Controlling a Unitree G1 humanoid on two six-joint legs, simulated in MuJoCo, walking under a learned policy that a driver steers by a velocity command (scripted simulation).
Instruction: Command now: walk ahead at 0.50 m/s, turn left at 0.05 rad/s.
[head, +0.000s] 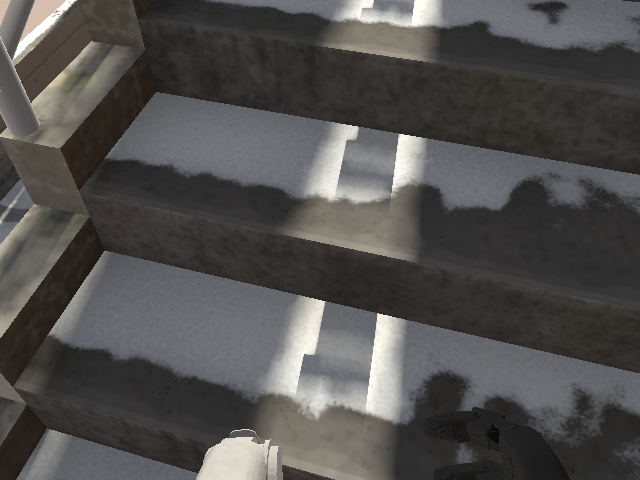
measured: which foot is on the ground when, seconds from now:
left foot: up 0.00-0.04, down 0.06-0.60, up 0.62-0.98, down 1.00-1.00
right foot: down 0.00-0.08, up 0.10-0.52, down 0.54-1.00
